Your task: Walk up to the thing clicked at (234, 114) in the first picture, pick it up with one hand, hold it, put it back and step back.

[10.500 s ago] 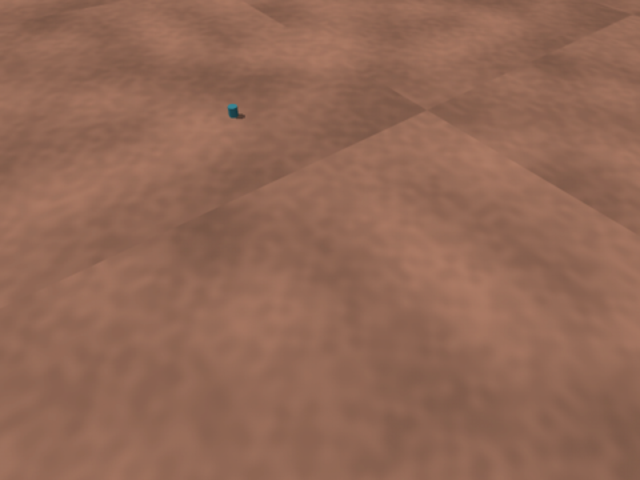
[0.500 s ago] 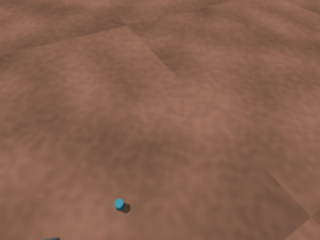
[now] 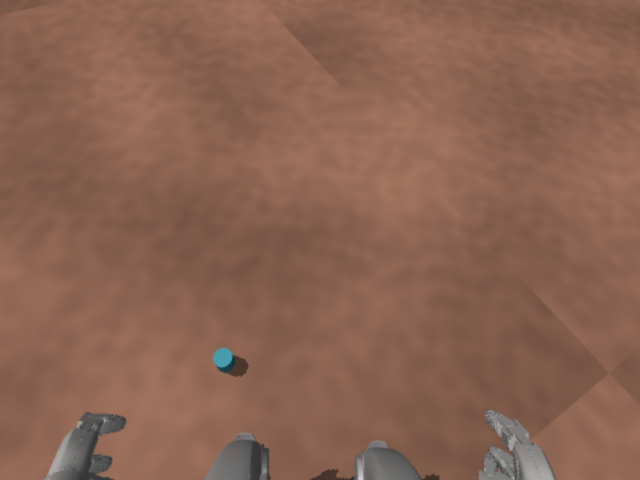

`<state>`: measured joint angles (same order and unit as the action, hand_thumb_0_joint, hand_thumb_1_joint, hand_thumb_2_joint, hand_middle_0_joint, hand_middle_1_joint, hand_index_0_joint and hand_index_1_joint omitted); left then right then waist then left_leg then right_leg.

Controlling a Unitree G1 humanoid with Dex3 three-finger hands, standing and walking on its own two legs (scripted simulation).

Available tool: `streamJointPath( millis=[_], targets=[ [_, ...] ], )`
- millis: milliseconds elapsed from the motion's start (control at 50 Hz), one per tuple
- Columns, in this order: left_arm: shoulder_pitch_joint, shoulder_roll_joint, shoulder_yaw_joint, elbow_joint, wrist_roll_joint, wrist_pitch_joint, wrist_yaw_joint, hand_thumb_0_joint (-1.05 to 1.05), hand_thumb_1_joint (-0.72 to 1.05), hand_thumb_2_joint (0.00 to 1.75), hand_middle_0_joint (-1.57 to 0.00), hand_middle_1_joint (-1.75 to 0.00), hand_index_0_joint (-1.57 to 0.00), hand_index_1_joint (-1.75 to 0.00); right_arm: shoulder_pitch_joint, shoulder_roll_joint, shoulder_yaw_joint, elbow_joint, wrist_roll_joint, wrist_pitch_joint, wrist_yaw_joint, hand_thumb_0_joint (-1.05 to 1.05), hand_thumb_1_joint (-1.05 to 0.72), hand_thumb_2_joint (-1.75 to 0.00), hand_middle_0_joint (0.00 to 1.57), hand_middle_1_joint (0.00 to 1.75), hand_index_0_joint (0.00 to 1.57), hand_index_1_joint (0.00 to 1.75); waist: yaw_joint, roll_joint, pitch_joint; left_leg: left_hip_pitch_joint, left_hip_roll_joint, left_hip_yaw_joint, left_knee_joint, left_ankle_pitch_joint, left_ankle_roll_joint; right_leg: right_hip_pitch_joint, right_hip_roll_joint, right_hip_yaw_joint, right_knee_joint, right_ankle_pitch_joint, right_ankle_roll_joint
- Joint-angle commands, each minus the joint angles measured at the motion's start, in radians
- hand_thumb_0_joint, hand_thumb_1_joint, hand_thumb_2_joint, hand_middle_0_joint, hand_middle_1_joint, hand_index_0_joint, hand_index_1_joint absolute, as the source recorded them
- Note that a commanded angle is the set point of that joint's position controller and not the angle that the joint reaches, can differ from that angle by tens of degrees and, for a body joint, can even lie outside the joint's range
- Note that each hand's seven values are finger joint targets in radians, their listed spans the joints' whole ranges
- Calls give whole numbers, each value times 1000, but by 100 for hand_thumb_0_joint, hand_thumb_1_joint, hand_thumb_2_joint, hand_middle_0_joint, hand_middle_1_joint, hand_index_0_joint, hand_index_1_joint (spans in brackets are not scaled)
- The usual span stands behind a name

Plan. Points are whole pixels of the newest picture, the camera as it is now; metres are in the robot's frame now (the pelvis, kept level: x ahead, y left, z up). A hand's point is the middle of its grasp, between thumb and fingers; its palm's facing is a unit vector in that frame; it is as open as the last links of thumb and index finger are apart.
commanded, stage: rise first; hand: left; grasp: from above
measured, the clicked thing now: (224, 360) +0.42 +0.24 -0.68
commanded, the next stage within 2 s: none
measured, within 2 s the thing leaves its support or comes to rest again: neither
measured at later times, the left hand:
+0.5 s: hand (128, 468) +0.15 +0.28 -0.25, palm faces -0.34 -0.73 -0.59, open 14.1 cm
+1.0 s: hand (167, 397) +0.28 +0.30 -0.43, palm faces -0.46 -0.26 -0.85, open 14.1 cm
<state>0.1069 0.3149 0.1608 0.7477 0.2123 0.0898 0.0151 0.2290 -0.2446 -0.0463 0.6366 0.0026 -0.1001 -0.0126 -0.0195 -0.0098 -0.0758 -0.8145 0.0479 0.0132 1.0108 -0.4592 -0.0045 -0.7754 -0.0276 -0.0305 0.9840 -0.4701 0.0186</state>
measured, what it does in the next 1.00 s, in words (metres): lowers itself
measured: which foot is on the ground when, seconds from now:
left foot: down 0.00-1.00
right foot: down 0.00-1.00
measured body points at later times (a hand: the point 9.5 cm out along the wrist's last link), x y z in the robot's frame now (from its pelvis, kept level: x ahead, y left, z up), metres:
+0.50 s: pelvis -0.02 +0.00 -0.10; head +0.12 +0.02 +0.32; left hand +0.17 +0.32 -0.21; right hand +0.18 -0.25 -0.19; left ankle +0.02 +0.12 -0.67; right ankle +0.00 -0.13 -0.67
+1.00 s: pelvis -0.09 +0.00 -0.29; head +0.12 +0.02 +0.10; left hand +0.30 +0.31 -0.39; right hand +0.03 -0.28 -0.43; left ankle +0.01 +0.12 -0.67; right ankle +0.00 -0.13 -0.67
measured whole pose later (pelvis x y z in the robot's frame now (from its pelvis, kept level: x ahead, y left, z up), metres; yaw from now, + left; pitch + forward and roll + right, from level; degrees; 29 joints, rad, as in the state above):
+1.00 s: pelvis -0.09 +0.00 -0.29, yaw -3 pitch +33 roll -5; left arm -0.52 0.60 0.13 0.98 0.92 -0.21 0.18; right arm 0.11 -0.27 -0.05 0.74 -0.05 -0.12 0.06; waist -0.04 0.01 -0.12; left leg -2.07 0.06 -0.08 2.12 -0.64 0.00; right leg -2.01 -0.02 -0.05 2.09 -0.66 0.01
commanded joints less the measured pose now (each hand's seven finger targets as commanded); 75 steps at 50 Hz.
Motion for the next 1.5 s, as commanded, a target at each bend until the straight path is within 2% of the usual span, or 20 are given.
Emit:
streamJointPath(
  millis=[0,80,120,200,280,340,360,440,460,500,540,600,680,740,800,880,980,1100,1300,1480],
  targets=[
    [47,191,53,-238,27,-11,18,0,-58,102,-10,-106,-8,-108,-2,-147,-60,-143,1,-58,-18,0,-86,-89,20,30,20,30,2,83,-286,163,-27,-14,-66,289,6,41,33,-1,-46,242,-40],
    [107,193,54,-328,49,19,18,0,-59,102,-9,-105,-7,-108,-18,-149,-58,-160,-1,-70,-22,0,-87,-89,20,30,20,30,2,105,-316,135,-19,-29,-22,285,6,-13,31,-7,3,219,-42],
    [127,176,43,-346,50,37,19,0,-61,103,-9,-105,-6,-108,-22,-141,-51,-172,0,-76,-24,0,-88,-89,20,30,20,30,-15,69,-309,88,-23,-25,13,266,11,-22,32,-7,15,222,-37],
    [164,173,47,-369,74,54,19,0,-59,101,-10,-105,-8,-107,-40,-139,-48,-190,-4,-90,-22,0,-89,-90,20,30,20,30,0,78,-313,19,-25,-32,66,240,11,-92,33,-11,77,189,-41],
    [98,187,36,-393,99,46,21,0,-58,99,-10,-106,-9,-107,-58,-143,-46,-200,-2,-107,-17,0,-89,-90,20,30,20,30,-16,82,-294,-63,-25,-44,110,143,11,-189,31,-9,136,117,-41],
    [27,213,32,-344,156,5,19,0,-58,98,-10,-105,-10,-106,-72,-152,-46,-191,-2,-122,-12,0,-90,-90,20,30,20,30,-25,83,-296,-145,-21,-64,182,112,9,-308,30,-11,235,78,-44],
    [14,231,46,-325,177,-16,19,0,-57,98,-10,-104,-10,-105,-75,-158,-52,-185,-5,-126,-10,0,-90,-90,20,30,20,30,-13,101,-302,-175,-22,-60,214,100,7,-351,28,-6,272,65,-45],
    [-90,253,27,-277,277,-109,38,0,-55,99,-10,-105,-9,-106,-83,-171,-60,-162,-5,-140,5,0,-87,-89,20,30,20,30,-22,93,-393,-303,-32,-53,346,56,11,-474,25,3,395,49,-44],
    [-105,250,14,-283,294,-133,44,0,-54,98,-10,-105,-10,-106,-88,-174,-62,-157,-5,-142,9,0,-87,-89,20,30,20,30,-18,103,-424,-323,-32,-51,380,69,11,-506,26,4,428,58,-45],
    [-142,310,47,-256,342,-174,66,0,-54,97,-12,-104,-11,-105,-86,-194,-70,-141,-3,-142,16,0,-88,-90,20,30,20,30,-10,116,-495,-357,-33,-55,447,99,10,-567,27,5,498,77,-45],
    [-186,330,45,-211,384,-206,88,0,-54,98,-10,-104,-10,-105,-88,-200,-70,-121,-2,-137,26,0,-89,-90,20,30,20,30,-4,109,-530,-406,-33,-62,509,132,9,-629,27,-2,568,94,-47],
    [-283,400,71,-201,445,-232,124,0,-56,100,-8,-105,-8,-106,-80,-213,-81,-97,-4,-126,34,0,-88,-90,20,30,20,30,7,144,-607,-442,-32,-57,587,138,8,-691,25,-1,634,98,-47],
    [-433,400,43,-116,507,-242,159,0,-56,102,-7,-104,-6,-106,-68,-210,-88,-62,-8,-114,41,0,-87,-89,20,30,20,30,-12,75,-638,-581,-37,-38,689,59,19,-738,31,-5,667,52,-40],
    [-546,514,90,-49,566,-255,179,0,-58,104,-8,-101,-6,-104,-54,-223,-90,-40,-17,-100,44,0,-88,-90,20,30,20,30,8,60,-712,-662,-39,-25,764,12,25,-749,32,-5,714,11,-39],
    [-633,521,68,-1,614,-271,186,0,-57,104,-8,-102,-6,-104,-35,-223,-87,-16,-23,-88,48,0,-88,-90,20,30,20,30,2,63,-748,-707,-39,-18,816,-1,28,-769,32,-12,752,-5,-39],
    [-771,589,71,61,676,-300,193,0,-58,105,-8,-101,-6,-103,-18,-226,-85,6,-34,-66,52,0,-89,-90,20,30,20,30,-8,62,-734,-776,-38,-15,867,-79,35,-831,39,-20,780,-86,-41],
    [-871,592,44,174,748,-334,213,0,-58,106,-8,-99,-5,-101,1,-230,-75,33,-47,-43,60,0,-90,-90,20,30,20,30,-41,94,-637,-852,-39,-40,893,-193,35,-973,46,-51,839,-196,-48],
    [-978,640,37,249,855,-365,273,0,-56,103,-7,-99,-6,-100,1,-241,-60,53,-63,-3,74,0,-90,-90,20,30,20,30,-56,184,-595,-868,-38,-72,907,-256,29,-1093,44,-81,924,-216,-55],
    [-1091,646,8,365,975,-361,360,0,-55,102,-6,-100,-6,-101,40,-257,-52,96,-95,31,97,0,-90,-90,20,30,20,30,-92,257,-624,-820,-34,-87,976,-120,19,-1190,39,-106,1018,-100,-54],
    [-1151,681,23,404,1017,-361,400,0,-53,99,-7,-102,-8,-101,47,-253,-48,111,-122,41,112,0,-90,-90,20,30,20,30,-108,252,-647,-867,-35,-71,1050,-86,29,-1184,42,-103,1056,-66,-48]
  ],
)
